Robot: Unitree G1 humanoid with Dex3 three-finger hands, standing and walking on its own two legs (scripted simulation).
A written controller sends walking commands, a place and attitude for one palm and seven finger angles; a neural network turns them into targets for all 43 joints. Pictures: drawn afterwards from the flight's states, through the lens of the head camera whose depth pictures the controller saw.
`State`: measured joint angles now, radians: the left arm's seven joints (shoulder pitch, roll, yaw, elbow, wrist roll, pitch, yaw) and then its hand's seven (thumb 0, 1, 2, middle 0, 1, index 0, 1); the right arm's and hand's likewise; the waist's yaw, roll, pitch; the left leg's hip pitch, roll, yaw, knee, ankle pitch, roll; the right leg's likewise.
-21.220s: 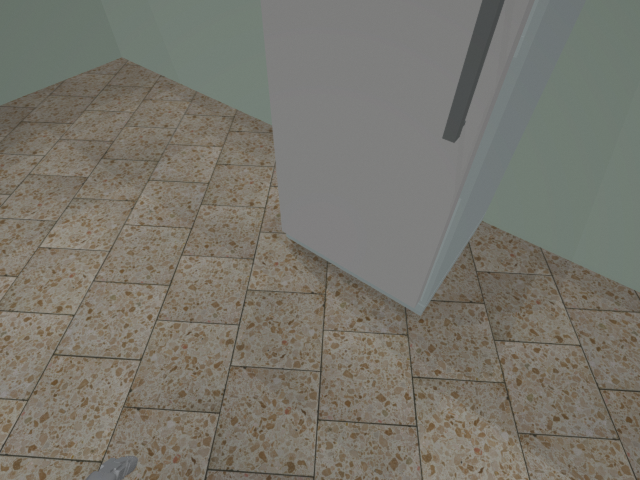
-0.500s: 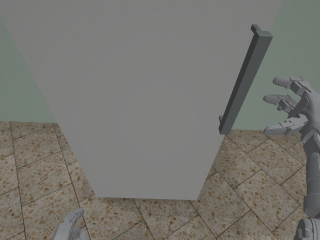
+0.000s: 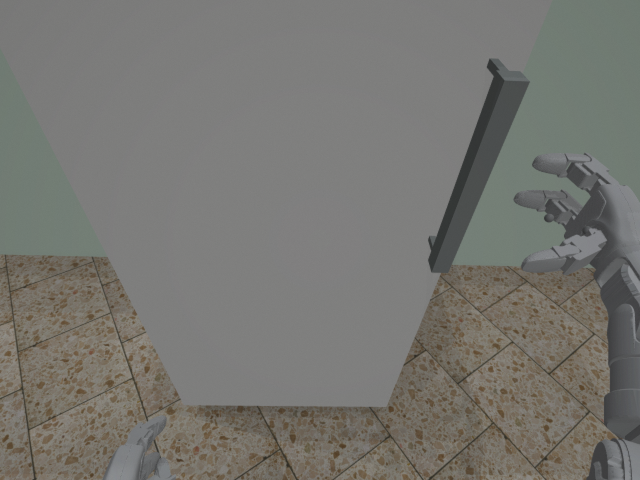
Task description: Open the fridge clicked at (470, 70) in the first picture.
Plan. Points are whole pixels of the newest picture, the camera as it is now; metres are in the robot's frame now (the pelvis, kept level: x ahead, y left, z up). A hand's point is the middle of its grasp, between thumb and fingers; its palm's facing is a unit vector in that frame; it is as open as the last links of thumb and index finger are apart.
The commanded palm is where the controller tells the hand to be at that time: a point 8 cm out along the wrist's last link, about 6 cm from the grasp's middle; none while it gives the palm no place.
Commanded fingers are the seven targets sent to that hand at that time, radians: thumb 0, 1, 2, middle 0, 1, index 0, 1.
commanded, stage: move the hooked fingers beside the handle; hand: right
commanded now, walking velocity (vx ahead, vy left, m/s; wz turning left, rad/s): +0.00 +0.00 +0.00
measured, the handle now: (462, 180) +0.47 -0.16 +0.17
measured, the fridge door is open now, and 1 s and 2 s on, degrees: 0 0 0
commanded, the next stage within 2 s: none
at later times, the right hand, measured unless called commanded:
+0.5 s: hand (534, 227) +0.39 -0.23 +0.17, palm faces -0.01 +1.00 -0.01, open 14.0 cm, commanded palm +0.36 -0.27 +0.19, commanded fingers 0.00 0.50 -0.30 0.30 1.20 0.30 1.20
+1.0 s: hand (543, 208) +0.39 -0.23 +0.20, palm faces +0.00 +1.00 +0.00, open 14.0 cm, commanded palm +0.37 -0.28 +0.18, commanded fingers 0.00 0.50 -0.30 0.30 1.20 0.30 1.20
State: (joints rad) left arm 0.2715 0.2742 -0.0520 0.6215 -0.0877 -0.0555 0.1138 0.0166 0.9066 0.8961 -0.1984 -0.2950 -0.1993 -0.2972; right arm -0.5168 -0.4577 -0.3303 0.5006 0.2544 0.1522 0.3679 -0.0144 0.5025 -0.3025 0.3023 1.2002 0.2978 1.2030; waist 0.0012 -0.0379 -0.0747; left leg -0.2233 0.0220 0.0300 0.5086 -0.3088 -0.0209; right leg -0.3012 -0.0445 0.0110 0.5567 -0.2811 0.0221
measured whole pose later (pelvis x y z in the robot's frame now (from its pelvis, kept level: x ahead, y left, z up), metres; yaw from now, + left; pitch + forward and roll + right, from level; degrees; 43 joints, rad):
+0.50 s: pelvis -0.01 +0.00 +0.00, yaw +1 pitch +3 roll +1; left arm 0.30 0.28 -0.04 0.62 -0.08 -0.06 0.11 0.02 0.91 0.90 -0.20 -0.29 -0.20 -0.30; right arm -0.53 -0.46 -0.34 0.58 0.24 0.12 0.36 -0.01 0.50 -0.30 0.30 1.20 0.30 1.20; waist 0.02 -0.04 -0.05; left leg -0.26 0.02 0.02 0.52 -0.30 -0.02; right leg -0.33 -0.05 0.00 0.56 -0.27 0.02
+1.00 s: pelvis +0.00 +0.00 +0.00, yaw +0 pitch +2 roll +1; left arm 0.25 0.26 -0.07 0.63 -0.08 -0.07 0.12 0.02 0.91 0.90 -0.20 -0.30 -0.20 -0.30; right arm -0.59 -0.46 -0.33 0.57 0.23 0.11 0.33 -0.02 0.50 -0.30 0.31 1.20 0.30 1.20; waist 0.02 -0.02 -0.07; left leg -0.24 0.02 0.03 0.52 -0.31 -0.02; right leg -0.32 -0.05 0.01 0.57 -0.28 0.02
